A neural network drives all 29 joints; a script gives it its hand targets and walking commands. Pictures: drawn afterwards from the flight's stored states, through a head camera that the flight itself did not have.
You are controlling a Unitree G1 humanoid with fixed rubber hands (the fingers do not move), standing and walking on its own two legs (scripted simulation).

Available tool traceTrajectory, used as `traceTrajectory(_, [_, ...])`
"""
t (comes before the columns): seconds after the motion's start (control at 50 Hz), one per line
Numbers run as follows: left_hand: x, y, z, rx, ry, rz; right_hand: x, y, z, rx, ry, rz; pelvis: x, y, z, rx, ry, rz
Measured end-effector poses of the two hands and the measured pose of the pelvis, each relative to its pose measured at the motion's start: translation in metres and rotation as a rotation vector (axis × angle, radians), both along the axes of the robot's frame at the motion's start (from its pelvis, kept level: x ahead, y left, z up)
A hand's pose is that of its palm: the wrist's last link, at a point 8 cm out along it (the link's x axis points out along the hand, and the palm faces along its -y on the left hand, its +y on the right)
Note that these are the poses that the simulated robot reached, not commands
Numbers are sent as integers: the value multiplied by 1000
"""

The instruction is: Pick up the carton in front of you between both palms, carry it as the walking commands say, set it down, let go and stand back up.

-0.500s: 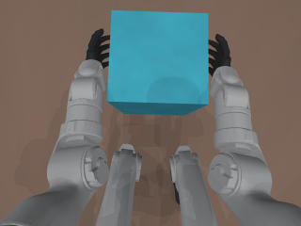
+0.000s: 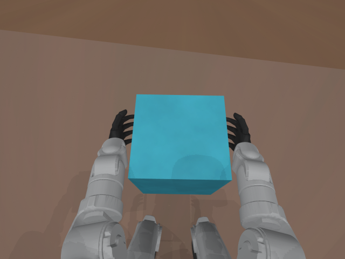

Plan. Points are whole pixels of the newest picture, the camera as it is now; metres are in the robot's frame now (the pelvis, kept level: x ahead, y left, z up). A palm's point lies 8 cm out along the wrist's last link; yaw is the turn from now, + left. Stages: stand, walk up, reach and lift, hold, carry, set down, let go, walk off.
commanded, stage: reach and lift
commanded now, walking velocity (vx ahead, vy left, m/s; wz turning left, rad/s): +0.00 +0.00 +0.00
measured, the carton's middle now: (178, 151) +0.40 +0.00 -0.11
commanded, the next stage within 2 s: hold in 1.62 s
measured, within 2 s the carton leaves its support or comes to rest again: neither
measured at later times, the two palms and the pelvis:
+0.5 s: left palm (96, 132) +0.35 +0.15 +0.11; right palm (272, 136) +0.35 -0.15 +0.11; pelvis +0.05 +0.00 +0.12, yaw +0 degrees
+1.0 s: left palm (85, 130) +0.33 +0.15 +0.16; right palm (287, 133) +0.33 -0.15 +0.16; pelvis +0.03 +0.00 +0.13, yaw +0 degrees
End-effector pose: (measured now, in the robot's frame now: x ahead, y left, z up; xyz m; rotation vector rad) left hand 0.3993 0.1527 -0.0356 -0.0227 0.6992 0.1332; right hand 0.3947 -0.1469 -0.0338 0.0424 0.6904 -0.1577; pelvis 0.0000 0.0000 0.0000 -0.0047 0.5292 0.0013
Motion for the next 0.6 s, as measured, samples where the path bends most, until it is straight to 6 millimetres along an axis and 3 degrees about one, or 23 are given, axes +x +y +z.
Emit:
traceTrajectory(0.34, [-34, -2, 101, 1, -7, 8, -31, -2, 101, -3, -7, 9, 37, -2, 88, 5, -245, 0])
traceTrajectory(0.6, [-57, -4, 173, 21, -37, 7, -51, -4, 173, -25, -37, 38, 53, -2, 126, 7, -479, 4])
